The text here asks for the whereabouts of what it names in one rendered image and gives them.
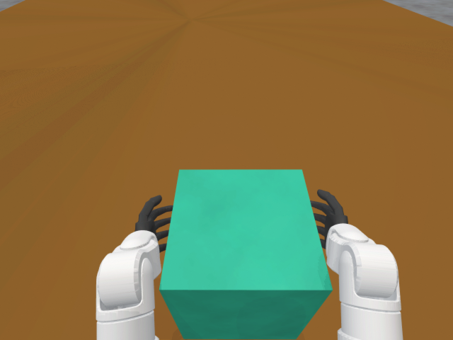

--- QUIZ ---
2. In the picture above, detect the robot left forearm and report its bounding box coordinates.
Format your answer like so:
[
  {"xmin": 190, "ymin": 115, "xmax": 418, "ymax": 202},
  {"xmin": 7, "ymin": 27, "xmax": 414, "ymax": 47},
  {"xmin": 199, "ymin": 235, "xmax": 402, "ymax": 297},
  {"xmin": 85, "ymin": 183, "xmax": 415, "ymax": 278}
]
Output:
[{"xmin": 96, "ymin": 230, "xmax": 161, "ymax": 340}]

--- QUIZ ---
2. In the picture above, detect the robot left hand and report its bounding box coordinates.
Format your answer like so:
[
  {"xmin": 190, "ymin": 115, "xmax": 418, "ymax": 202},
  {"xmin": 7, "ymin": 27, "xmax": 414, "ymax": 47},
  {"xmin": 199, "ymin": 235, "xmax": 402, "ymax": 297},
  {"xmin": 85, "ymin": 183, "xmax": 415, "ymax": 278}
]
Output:
[{"xmin": 135, "ymin": 195, "xmax": 173, "ymax": 252}]

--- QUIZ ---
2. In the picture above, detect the carton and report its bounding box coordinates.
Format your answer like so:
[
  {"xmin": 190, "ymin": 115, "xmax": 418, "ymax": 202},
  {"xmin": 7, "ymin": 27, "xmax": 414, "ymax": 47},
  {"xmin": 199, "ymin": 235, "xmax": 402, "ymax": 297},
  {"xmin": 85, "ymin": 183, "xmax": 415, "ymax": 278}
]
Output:
[{"xmin": 159, "ymin": 169, "xmax": 333, "ymax": 339}]

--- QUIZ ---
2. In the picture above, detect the robot right hand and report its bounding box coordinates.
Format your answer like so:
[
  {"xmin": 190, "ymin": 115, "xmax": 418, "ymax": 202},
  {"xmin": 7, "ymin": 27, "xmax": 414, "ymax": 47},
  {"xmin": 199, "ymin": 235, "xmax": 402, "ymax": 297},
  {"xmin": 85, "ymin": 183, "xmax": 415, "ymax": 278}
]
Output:
[{"xmin": 310, "ymin": 189, "xmax": 348, "ymax": 249}]

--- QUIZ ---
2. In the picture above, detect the robot right forearm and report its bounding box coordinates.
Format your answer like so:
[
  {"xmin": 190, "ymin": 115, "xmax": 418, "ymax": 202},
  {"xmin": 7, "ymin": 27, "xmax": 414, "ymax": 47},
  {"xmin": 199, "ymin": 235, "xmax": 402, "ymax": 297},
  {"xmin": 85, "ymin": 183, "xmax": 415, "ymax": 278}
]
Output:
[{"xmin": 326, "ymin": 224, "xmax": 403, "ymax": 340}]

